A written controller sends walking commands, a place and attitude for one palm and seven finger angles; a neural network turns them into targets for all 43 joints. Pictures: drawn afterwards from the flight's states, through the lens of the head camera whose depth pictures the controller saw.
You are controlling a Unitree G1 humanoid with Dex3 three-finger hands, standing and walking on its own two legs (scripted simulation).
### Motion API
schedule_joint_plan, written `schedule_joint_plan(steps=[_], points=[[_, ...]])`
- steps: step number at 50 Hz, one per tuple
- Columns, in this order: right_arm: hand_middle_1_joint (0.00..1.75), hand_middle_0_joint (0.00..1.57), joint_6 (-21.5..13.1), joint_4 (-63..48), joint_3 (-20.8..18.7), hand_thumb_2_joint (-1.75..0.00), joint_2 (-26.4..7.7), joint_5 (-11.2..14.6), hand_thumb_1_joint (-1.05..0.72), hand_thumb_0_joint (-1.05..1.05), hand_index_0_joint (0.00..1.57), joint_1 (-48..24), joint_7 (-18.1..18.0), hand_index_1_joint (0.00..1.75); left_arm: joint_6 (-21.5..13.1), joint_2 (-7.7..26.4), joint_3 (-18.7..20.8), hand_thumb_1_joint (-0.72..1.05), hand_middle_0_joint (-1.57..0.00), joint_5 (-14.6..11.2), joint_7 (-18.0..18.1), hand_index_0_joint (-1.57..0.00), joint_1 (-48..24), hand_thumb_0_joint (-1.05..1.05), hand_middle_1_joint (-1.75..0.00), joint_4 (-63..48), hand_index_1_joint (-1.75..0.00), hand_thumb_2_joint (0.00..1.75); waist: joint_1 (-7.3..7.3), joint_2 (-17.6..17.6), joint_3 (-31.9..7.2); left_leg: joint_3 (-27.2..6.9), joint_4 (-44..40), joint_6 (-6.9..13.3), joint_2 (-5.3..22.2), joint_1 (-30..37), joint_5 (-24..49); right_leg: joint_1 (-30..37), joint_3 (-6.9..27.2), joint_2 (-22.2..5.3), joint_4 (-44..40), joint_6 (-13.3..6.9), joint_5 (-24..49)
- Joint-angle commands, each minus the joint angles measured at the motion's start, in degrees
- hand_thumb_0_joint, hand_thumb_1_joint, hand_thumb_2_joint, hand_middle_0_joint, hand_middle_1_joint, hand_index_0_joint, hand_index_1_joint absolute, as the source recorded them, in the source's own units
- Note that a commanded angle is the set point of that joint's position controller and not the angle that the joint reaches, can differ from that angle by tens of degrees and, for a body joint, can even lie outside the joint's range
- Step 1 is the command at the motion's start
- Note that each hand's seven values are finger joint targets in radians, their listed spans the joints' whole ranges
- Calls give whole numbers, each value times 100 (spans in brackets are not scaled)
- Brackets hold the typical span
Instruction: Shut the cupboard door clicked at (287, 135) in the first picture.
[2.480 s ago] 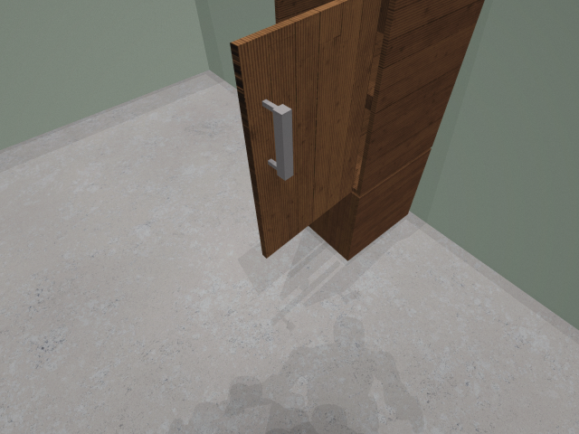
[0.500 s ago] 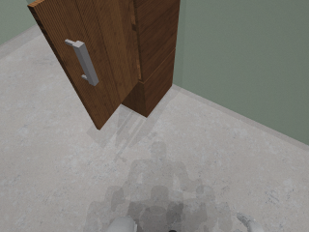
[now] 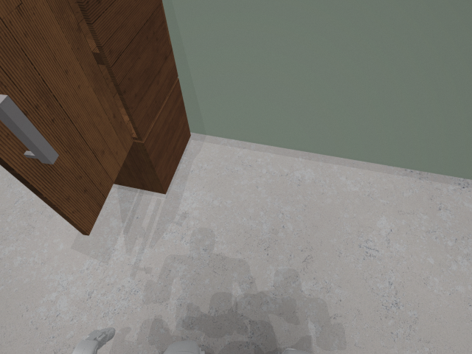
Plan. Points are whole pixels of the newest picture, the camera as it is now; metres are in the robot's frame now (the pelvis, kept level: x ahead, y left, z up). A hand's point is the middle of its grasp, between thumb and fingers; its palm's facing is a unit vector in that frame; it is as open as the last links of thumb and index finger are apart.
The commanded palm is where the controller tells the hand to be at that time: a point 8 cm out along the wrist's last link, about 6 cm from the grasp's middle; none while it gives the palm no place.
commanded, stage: walk around to get in front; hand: left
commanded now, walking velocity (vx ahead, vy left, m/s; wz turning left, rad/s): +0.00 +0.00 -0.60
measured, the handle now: (16, 131) +0.45 +0.44 +0.08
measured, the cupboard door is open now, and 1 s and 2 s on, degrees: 94 94 94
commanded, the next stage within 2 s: none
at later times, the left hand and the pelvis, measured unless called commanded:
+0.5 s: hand (155, 310) +0.20 +0.18 -0.14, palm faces -0.31 -0.93 -0.20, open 7.4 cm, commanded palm none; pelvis +0.02 +0.02 +0.02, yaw -18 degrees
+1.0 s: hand (183, 288) +0.24 +0.14 -0.15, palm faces -0.56 -0.81 -0.19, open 7.4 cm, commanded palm none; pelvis +0.05 +0.02 +0.02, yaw -36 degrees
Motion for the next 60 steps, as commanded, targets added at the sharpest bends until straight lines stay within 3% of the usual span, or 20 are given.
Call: schedule_joint_plan(steps=[1,6,10,11,13,15,18,25,26,28,29,39,40,42,44,48,56,57,58,60], points=[[30,20,-128,-723,-138,-90,-485,75,-90,0,20,-447,-12,30,-35,1167,331,90,-20,44,262,-20,435,0,-30,-264,-30,90,206,-1924,-923,-484,1774,-31,-153,-1551,-84,1369,2381,-1556,-1540,-1227,2742],[30,20,-148,-498,-77,-90,-258,98,-90,0,20,-251,25,30,-62,1080,253,90,-20,61,278,-20,257,0,-30,-330,-30,90,25,-822,-1236,-190,91,-102,-461,-454,438,1027,1948,-1188,-1188,-1035,3147],[30,20,-204,-298,-90,-90,-314,106,-90,0,20,344,-39,30,15,997,230,90,-20,21,222,-20,-52,0,-30,-376,-30,90,-267,-1037,-1084,-106,-1635,-18,-688,712,1375,173,2064,-841,-1007,-664,2168],[30,20,-245,-250,-131,-90,-519,93,-90,0,20,615,-66,30,43,826,183,90,-20,-9,200,-20,-149,0,-30,-417,-30,90,-404,-637,-1112,-372,-2405,70,-394,1396,1575,-400,1825,-553,-671,-376,1459],[30,20,-334,-279,-298,-90,-1476,-71,-90,0,20,872,-135,30,87,381,91,90,-20,-64,115,-20,-151,0,-30,-640,-30,90,-456,1670,-1040,-3032,-3593,1174,2120,1571,1938,-1567,387,420,1882,228,-1811],[30,20,-364,-431,-198,-90,-1167,-119,-90,0,20,448,-142,30,71,519,179,90,-20,24,30,-20,-230,0,-30,-605,-30,90,-213,573,-764,-2323,-3378,1417,1816,872,2881,-1376,533,30,3060,279,-1300],[30,20,-332,-498,-139,-90,-905,-127,-90,0,20,138,-140,30,117,282,138,90,-20,-3,-51,-20,-206,0,-30,-494,-30,90,-77,1072,-715,-834,-2847,1085,1140,909,3940,-1078,137,-120,2567,361,-1083],[30,20,-248,-303,-268,-90,-1115,-58,-90,0,20,506,-45,30,14,247,74,90,-20,-15,-67,-20,-88,0,-30,-427,-30,90,-148,915,-1090,-52,-2043,675,1056,1141,3891,442,-553,135,-365,161,42],[30,20,-236,-354,-277,-90,-1065,-25,-90,0,20,429,-18,30,-14,418,115,90,-20,0,-38,-20,196,0,-30,-361,-30,90,-1,665,-1086,86,-1620,448,921,727,3433,1045,-364,11,-1048,54,776],[30,20,-218,-778,-109,-90,-350,56,-90,0,20,-138,10,30,-88,1441,339,90,-20,70,132,-20,872,0,-30,-142,-30,90,435,-2120,-1037,560,569,-114,-307,-1448,-714,2160,2507,-2204,-1681,-934,3950],[30,20,-149,-764,-80,-90,-480,72,-90,0,20,-216,-49,30,-79,1518,342,90,-20,0,191,-20,1052,0,-30,-89,-30,90,554,-1888,-1138,-224,1305,-39,-218,-1555,-847,1969,2497,-2329,-1628,-1324,3989],[30,20,-196,-364,-89,-90,-298,102,-90,0,20,280,-25,30,-19,998,239,90,-20,16,234,-20,-43,0,-30,-326,-30,90,-223,-1090,-1114,-28,-1517,-88,-662,445,1333,578,1743,-953,-881,-692,3002],[30,20,-234,-291,-119,-90,-422,87,-90,0,20,536,-50,30,2,882,211,90,-20,-18,217,-20,-150,0,-30,-366,-30,90,-376,-894,-1147,-45,-2243,-36,-540,1167,1881,95,1607,-746,-654,-428,2506],[30,20,-332,-298,-309,-90,-1441,-57,-90,0,20,903,-100,30,52,317,81,90,-20,-102,131,-20,63,0,-30,-559,-30,90,-434,1818,-1409,-2619,-3339,1008,1962,1951,2656,-1386,293,369,1619,263,-1666],[30,20,-326,-445,-244,-90,-1285,-106,-90,0,20,628,-114,30,49,505,164,90,-20,-3,68,-20,-99,0,-30,-580,-30,90,-323,772,-1076,-2285,-3241,1465,2038,1130,2958,-1292,505,-22,3136,273,-1598],[30,20,-306,-516,-151,-90,-931,-129,-90,0,20,171,-127,30,124,225,124,90,-20,10,-58,-20,-134,0,-30,-436,-30,90,-111,989,-730,-606,-2811,1015,1143,1043,3953,-1047,-18,-145,2426,374,-1081],[30,20,-232,-392,-266,-90,-1120,-49,-90,0,20,380,-8,30,19,318,95,90,-20,9,-64,-20,154,0,-30,-376,-30,90,-44,863,-1127,128,-1935,599,1115,993,3432,659,-516,39,-678,106,342],[30,20,-214,-456,-265,-90,-959,-1,-90,0,20,224,5,30,-17,640,169,90,-20,38,-19,-20,504,0,-30,-261,-30,90,156,216,-1178,323,-1254,306,867,309,2635,1431,65,-383,-1337,-79,1196],[30,20,-203,-702,-154,-90,-458,53,-90,0,20,39,19,30,-82,1288,299,90,-20,108,76,-20,763,0,-30,-162,-30,90,309,-1821,-1099,852,6,-85,-46,-1134,129,2151,2168,-1873,-1825,-659,2729],[30,20,-123,-796,-80,-90,-483,87,-90,0,20,-241,-23,30,-47,1460,323,90,-20,1,182,-20,919,0,-30,-118,-30,90,444,-1714,-951,-329,1490,-12,-136,-1596,-618,1591,2350,-2243,-1797,-1368,2853]])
